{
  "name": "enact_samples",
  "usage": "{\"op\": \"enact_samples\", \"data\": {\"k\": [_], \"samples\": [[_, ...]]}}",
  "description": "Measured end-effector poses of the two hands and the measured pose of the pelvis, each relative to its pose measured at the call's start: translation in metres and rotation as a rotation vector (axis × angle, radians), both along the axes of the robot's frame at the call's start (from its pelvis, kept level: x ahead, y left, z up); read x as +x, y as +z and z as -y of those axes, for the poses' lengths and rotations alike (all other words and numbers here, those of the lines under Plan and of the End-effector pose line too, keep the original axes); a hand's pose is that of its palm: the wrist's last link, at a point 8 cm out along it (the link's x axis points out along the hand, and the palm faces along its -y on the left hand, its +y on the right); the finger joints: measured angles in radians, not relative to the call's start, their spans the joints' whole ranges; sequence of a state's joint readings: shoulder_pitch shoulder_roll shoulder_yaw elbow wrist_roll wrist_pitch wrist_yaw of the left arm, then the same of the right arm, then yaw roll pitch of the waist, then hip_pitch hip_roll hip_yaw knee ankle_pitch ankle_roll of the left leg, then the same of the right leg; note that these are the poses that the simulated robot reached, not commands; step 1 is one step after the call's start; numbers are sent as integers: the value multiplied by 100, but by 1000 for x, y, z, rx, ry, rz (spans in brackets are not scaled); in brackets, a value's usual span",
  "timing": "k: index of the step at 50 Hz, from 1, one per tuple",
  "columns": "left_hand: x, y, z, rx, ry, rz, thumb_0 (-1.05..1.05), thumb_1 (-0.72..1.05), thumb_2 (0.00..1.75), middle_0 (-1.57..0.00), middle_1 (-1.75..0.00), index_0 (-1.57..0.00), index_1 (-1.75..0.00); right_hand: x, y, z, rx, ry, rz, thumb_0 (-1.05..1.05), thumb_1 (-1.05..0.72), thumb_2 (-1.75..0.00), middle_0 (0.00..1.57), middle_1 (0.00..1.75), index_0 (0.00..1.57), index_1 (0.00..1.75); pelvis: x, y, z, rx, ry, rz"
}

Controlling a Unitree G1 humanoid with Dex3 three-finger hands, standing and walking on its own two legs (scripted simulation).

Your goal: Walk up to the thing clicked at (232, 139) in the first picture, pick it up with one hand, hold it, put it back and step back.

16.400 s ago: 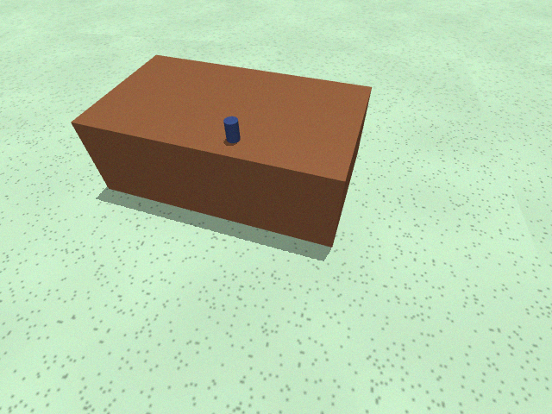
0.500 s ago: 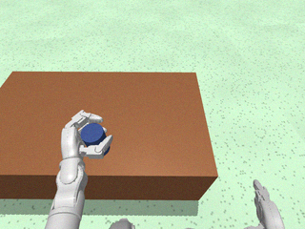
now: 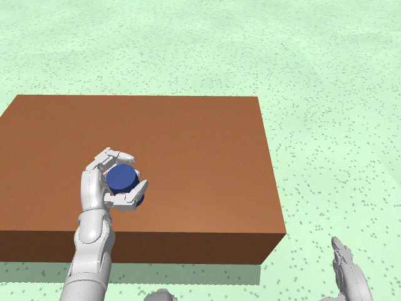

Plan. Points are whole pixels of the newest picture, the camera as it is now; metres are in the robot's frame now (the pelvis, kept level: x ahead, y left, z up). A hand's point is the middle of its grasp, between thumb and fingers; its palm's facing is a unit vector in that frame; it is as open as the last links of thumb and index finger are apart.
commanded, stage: hold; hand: left
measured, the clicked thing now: (126, 187) +0.33 +0.17 +0.03
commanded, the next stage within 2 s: crouch in 1.22 s
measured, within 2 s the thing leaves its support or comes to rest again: neither
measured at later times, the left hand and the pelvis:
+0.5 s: hand (127, 183) +0.33 +0.17 +0.05, palm faces +0.19 -0.98 +0.00, open 8.1 cm; pelvis +0.00 +0.00 +0.00, yaw +0 degrees
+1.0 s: hand (125, 181) +0.33 +0.17 +0.06, palm faces +0.19 -0.98 +0.00, open 8.1 cm; pelvis +0.00 +0.00 +0.00, yaw +0 degrees
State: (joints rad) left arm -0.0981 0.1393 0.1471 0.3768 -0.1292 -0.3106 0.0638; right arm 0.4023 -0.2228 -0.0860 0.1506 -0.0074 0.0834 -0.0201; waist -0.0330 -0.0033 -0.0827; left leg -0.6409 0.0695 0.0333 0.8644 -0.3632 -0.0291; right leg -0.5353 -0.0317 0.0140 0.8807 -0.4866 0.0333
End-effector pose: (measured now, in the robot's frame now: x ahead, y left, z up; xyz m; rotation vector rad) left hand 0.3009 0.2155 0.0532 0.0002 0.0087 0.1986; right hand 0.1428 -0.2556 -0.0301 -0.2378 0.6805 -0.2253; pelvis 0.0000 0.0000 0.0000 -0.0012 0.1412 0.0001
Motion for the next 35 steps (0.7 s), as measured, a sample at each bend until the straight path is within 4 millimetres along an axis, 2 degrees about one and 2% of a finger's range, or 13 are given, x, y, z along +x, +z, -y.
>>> {"op": "enact_samples", "data": {"k": [12,21,35], "samples": [[1,8,4,3,-9,22,0,-21,113,-80,-117,-84,-117,3,4,2,-8,2,15,-1,55,-5,5,5,6,5,1,1,0,0,1,6],[0,-1,0,-4,-6,-4,0,-21,113,-80,-117,-84,-117,-2,-1,2,-5,-3,-10,-1,55,-5,5,5,6,5,1,1,0,0,0,-1],[-2,4,-4,0,-1,14,0,-21,113,-80,-117,-84,-117,2,0,-1,-2,-3,0,-1,55,-5,5,5,6,5,1,1,-2,-2,2,3]]}}
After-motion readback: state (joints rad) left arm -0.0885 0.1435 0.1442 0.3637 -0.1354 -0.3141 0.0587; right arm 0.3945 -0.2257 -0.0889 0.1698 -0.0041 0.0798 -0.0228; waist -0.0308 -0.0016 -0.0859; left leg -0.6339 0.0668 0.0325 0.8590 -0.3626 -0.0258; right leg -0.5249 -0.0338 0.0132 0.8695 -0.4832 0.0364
